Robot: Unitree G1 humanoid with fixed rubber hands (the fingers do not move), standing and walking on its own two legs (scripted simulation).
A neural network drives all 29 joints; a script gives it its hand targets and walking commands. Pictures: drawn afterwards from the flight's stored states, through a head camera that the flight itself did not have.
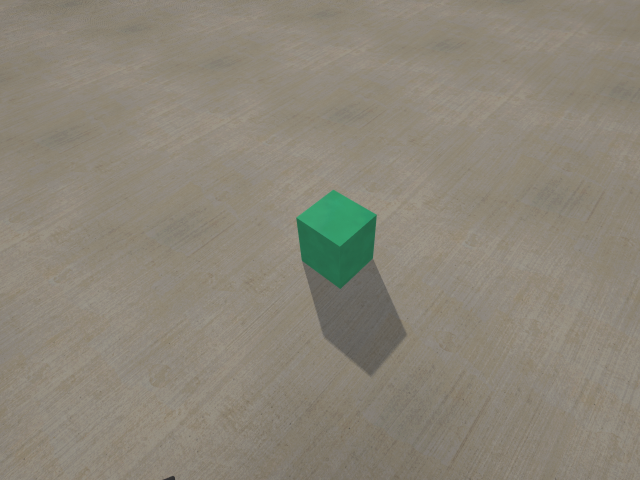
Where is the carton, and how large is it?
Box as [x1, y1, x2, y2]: [296, 190, 376, 288]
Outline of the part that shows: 332,190 296,217 302,260 340,288 372,258 376,215 336,191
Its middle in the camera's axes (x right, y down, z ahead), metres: +0.06 +0.01 +1.48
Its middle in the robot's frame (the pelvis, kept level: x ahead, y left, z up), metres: +1.04 -0.03 -0.64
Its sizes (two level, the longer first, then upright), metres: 0.210 0.200 0.250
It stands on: the floor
